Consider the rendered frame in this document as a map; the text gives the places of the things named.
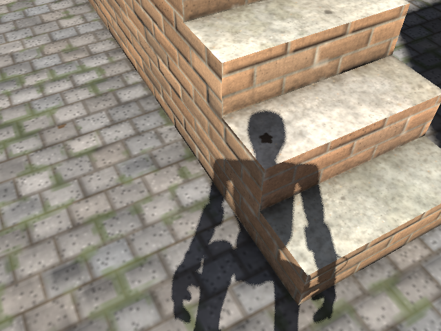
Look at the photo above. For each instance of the stairs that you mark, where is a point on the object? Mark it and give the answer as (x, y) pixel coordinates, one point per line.
(309, 127)

